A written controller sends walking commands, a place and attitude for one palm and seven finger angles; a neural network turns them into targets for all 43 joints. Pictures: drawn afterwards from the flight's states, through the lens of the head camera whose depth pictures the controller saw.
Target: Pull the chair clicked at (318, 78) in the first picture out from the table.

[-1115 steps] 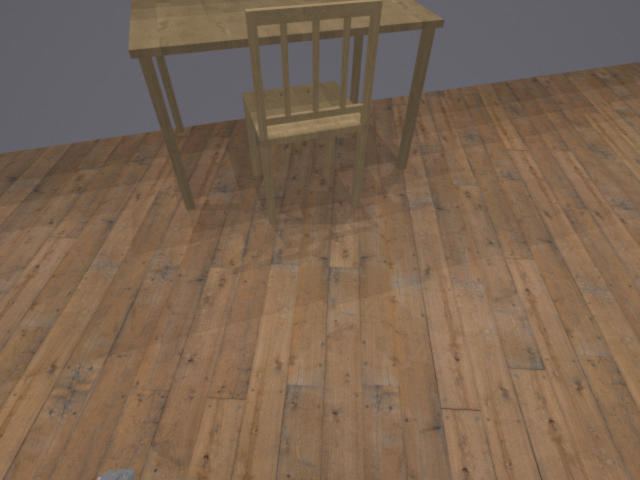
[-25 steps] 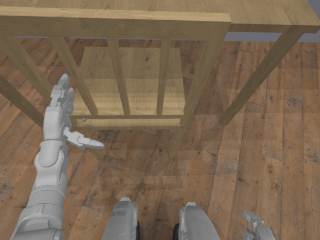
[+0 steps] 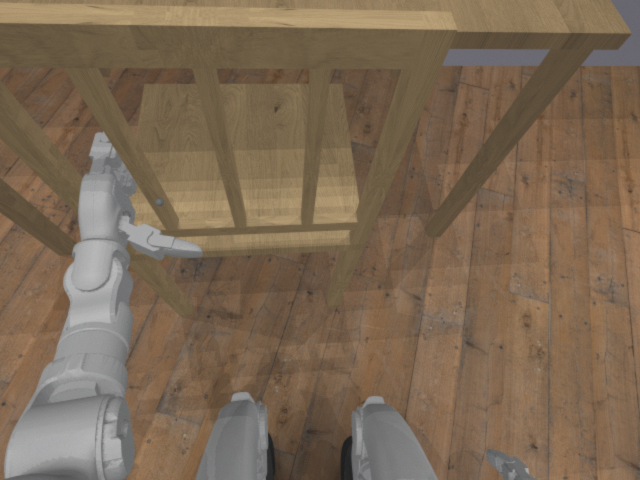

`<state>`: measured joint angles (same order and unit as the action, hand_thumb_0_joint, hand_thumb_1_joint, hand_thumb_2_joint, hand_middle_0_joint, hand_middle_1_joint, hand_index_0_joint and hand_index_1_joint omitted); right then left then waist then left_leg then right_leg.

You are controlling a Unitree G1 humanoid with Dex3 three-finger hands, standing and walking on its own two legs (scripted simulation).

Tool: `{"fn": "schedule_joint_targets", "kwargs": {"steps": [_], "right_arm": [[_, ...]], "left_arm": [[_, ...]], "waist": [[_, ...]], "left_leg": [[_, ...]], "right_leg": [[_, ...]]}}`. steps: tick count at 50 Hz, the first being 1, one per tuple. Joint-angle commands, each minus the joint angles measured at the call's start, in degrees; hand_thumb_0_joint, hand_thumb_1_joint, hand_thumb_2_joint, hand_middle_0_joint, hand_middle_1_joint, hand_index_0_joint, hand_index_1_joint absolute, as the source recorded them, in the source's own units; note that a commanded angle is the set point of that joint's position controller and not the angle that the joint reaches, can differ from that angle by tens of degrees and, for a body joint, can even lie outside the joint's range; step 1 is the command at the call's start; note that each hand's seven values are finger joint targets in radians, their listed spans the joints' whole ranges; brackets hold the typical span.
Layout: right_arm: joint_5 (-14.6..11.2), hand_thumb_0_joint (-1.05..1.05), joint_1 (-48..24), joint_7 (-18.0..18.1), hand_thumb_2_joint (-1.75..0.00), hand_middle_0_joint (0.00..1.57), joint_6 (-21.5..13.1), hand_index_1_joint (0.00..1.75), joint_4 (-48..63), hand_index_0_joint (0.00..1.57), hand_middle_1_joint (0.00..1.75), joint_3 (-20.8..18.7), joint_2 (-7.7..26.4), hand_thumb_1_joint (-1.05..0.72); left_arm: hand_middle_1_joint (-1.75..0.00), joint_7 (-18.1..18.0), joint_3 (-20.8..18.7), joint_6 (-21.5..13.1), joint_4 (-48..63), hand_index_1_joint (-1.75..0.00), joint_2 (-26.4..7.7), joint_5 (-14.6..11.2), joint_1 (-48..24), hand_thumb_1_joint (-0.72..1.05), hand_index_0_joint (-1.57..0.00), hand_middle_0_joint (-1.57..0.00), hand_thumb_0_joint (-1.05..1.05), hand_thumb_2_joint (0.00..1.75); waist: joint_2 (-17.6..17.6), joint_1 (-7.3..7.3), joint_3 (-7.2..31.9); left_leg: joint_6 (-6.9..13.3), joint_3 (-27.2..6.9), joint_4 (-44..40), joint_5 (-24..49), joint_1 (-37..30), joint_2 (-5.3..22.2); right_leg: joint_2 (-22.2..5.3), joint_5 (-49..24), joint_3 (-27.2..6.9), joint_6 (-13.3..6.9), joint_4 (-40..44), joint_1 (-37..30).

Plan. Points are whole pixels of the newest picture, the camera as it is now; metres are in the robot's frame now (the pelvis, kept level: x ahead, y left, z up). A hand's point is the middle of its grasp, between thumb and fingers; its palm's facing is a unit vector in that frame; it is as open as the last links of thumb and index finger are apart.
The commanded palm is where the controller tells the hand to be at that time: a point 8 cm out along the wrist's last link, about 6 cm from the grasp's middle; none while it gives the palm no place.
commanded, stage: push the fingers through the gap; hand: left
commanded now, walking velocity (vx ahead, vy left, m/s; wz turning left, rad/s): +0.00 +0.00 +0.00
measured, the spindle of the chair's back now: (227, 164) +0.49 +0.11 +0.03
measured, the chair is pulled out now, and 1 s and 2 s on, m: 0.00 0.00 0.03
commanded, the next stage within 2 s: hook a spindle and tug to test in 0.48 s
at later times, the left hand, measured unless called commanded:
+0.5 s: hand (155, 198) +0.45 +0.20 +0.02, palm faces +0.08 -1.00 -0.03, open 16.9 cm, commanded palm +0.42 +0.23 +0.02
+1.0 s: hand (158, 198) +0.45 +0.19 +0.02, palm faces +0.07 -1.00 -0.03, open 14.7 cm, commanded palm +0.42 +0.23 +0.02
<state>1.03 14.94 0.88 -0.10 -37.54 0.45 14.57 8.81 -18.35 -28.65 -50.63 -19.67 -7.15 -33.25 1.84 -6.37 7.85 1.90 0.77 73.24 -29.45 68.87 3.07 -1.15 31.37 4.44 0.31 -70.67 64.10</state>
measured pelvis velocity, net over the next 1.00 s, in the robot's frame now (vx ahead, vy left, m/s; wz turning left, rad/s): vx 0.00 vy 0.00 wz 0.00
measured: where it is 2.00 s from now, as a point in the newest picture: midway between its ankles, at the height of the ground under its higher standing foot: outside the picture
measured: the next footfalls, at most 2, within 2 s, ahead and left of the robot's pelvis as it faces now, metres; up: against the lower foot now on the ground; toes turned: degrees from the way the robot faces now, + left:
none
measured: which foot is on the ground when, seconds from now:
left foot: down 0.00-1.00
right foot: down 0.00-1.00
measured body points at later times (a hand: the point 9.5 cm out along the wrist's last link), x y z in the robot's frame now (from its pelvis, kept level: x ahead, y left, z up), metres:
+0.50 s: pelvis +0.00 +0.00 +0.00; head +0.15 +0.03 +0.43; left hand +0.44 +0.25 +0.02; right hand +0.07 -0.26 -0.11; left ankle +0.04 +0.10 -0.62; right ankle +0.02 -0.13 -0.62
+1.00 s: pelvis +0.00 +0.00 +0.00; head +0.14 +0.03 +0.42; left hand +0.44 +0.25 +0.02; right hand +0.07 -0.27 -0.12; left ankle +0.04 +0.10 -0.62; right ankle +0.02 -0.13 -0.62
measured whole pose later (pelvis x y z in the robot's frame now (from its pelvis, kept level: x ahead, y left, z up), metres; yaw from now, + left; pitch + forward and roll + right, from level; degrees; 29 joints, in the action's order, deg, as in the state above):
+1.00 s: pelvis +0.00 +0.00 +0.00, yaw +0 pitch +25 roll -4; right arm 1.3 14.9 0.2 2.2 -36.9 0.4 14.3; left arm 9.1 -18.7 -29.9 -52.3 -20.2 -7.0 -35.3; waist 1.8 -6.5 7.7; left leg 2.0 0.3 73.9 -29.3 69.7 3.2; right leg -0.9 31.0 4.7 0.3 -70.9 64.6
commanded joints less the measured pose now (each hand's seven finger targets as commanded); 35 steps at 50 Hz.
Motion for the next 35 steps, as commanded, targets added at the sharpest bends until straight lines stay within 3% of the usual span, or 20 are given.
{"fn": "schedule_joint_targets", "kwargs": {"steps": [1,4,8,10,11,12,15,16,22,23,29,31,35], "right_arm": [[0.0,0.00,7.0,0.5,-0.90,0.20,-0.8,0.30,4.0,0.20,0.30,-3.7,10.3,-0.90],[0.3,0.00,7.6,0.4,-0.90,0.20,-0.4,0.30,3.7,0.20,0.30,-3.8,10.1,-0.90],[0.3,0.00,7.9,0.0,-0.90,0.20,0.4,0.30,4.4,0.20,0.30,-3.7,10.0,-0.90],[0.1,0.00,8.1,-0.3,-0.90,0.20,0.7,0.30,5.0,0.20,0.30,-3.9,9.8,-0.90],[0.0,0.00,8.0,-0.4,-0.90,0.20,0.9,0.30,5.1,0.20,0.30,-3.9,9.8,-0.90],[-0.1,0.00,7.7,-0.6,-0.90,0.20,1.1,0.30,5.5,0.20,0.30,-4.0,9.5,-0.90],[-0.3,0.00,7.8,-0.5,-0.90,0.20,1.3,0.30,5.1,0.20,0.30,-3.9,9.7,-0.90],[-0.2,0.00,7.6,-0.4,-0.90,0.20,1.3,0.30,5.1,0.20,0.30,-4.0,9.8,-0.90],[0.1,0.00,7.5,-0.2,-0.90,0.20,0.6,0.30,4.4,0.20,0.30,-4.0,9.4,-0.90],[0.1,0.00,7.4,-0.3,-0.90,0.20,0.6,0.30,4.3,0.20,0.30,-4.0,9.2,-0.90],[-0.1,0.00,7.1,-0.4,-0.90,0.20,1.0,0.30,4.3,0.20,0.30,-4.0,9.7,-0.90],[-0.1,0.00,6.9,-0.5,-0.90,0.20,1.2,0.30,5.0,0.20,0.30,-3.9,9.8,-0.90],[-0.1,0.00,6.3,-0.4,-0.90,0.20,1.1,0.30,5.5,0.20,0.30,-3.8,9.5,-0.90]], "left_arm": [[-0.08,0.0,-3.1,-4.2,10.1,-0.08,-13.0,-0.3,-22.2,-0.50,-0.06,-0.06,0.00,0.30],[-0.08,-0.3,-3.7,-5.0,10.5,-0.08,-13.9,0.0,-24.5,-0.50,-0.06,-0.06,0.00,0.30],[-0.08,0.1,-4.2,-4.6,9.9,-0.08,-14.1,0.1,-20.9,-0.50,-0.06,-0.06,0.00,0.30],[-0.08,0.5,-3.4,-3.8,9.5,-0.08,-12.3,-0.2,-17.8,-0.50,-0.06,-0.06,0.00,0.30],[-0.08,0.6,-3.5,-3.6,10.4,-0.08,-12.5,-0.4,-16.6,-0.50,-0.06,-0.06,0.00,0.30],[-0.08,0.7,-2.6,-3.1,11.1,-0.08,-10.9,-0.7,-15.6,-0.50,-0.06,-0.06,0.00,0.30],[-0.08,0.4,-2.8,-3.0,10.8,-0.08,-11.3,-1.0,-17.3,-0.50,-0.06,-0.06,0.00,0.30],[-0.08,0.2,-3.5,-3.4,12.1,-0.08,-12.3,-1.0,-18.4,-0.50,-0.06,-0.06,0.00,0.30],[-0.08,-0.4,-2.5,-5.9,15.3,-0.08,-12.1,-0.3,-19.7,-0.50,-0.06,-0.06,0.00,0.30],[-0.08,-0.4,-1.3,-5.8,15.0,-0.08,-10.3,-0.3,-19.6,-0.50,-0.06,-0.06,0.00,0.30],[-0.08,0.3,-1.1,-3.8,9.8,-0.08,-9.6,-0.4,-17.2,-0.50,-0.06,-0.06,0.00,0.30],[-0.19,0.3,-2.1,-3.7,9.9,-0.19,-10.4,-0.6,-16.6,-0.50,-0.10,-0.10,0.00,0.30],[-0.41,-0.2,-2.4,-4.8,12.4,-0.41,-11.4,-0.7,-18.9,-0.50,-0.17,-0.17,0.00,0.30]], "waist": [[5.1,-1.12,26.6],[5.9,-1.20,29.4],[5.7,-0.52,30.4],[4.4,-0.46,30.7],[5.6,0.10,30.3],[4.8,-0.07,30.5],[2.9,-1.22,27.1],[3.1,-0.94,27.7],[7.3,-0.67,28.7],[6.9,-1.26,28.3],[4.3,-1.20,25.9],[4.2,-0.50,26.2],[4.1,-0.70,27.0]], "left_leg": [[-1.0,-4.6,-8.4,18.5,-25.8,-0.9],[-1.1,-4.7,-7.5,21.1,-27.2,-0.8],[-1.1,-4.6,-7.9,23.2,-27.7,-0.8],[-1.0,-4.5,-8.1,24.7,-28.0,-0.8],[-1.2,-4.5,-8.4,25.6,-28.5,-0.7],[-1.1,-4.1,-8.5,24.7,-28.2,-0.8],[-0.8,-4.2,-8.7,22.0,-26.2,-0.7],[-0.8,-4.3,-8.7,21.6,-26.2,-0.7],[-1.4,-4.7,-8.7,24.1,-30.5,-0.5],[-1.4,-4.7,-8.8,23.5,-30.6,-0.6],[-1.2,-4.5,-8.9,20.1,-27.2,-0.9],[-1.2,-4.5,-9.3,19.9,-27.1,-0.9],[-1.0,-4.2,-8.8,19.4,-26.3,-1.1]], "right_leg": [[2.0,-13.3,-0.9,-1.8,8.7,-5.8],[2.1,-15.2,-1.0,-1.7,8.1,-6.1],[2.2,-17.0,-0.9,-1.8,8.0,-7.7],[2.3,-18.6,-0.8,-1.8,8.2,-8.7],[2.3,-19.0,-0.7,-1.8,8.3,-8.6],[2.3,-18.9,-0.8,-1.6,8.8,-9.3],[2.4,-17.2,-0.8,-1.5,9.2,-8.3],[2.3,-16.9,-0.9,-1.4,9.1,-8.5],[2.3,-17.0,-0.7,-1.9,8.8,-6.9],[2.3,-16.5,-0.5,-1.7,9.0,-6.4],[2.3,-14.8,-0.5,-1.7,9.4,-6.4],[2.3,-14.6,-0.5,-1.8,9.4,-7.1],[2.3,-14.9,-1.0,-1.8,9.2,-8.1]]}}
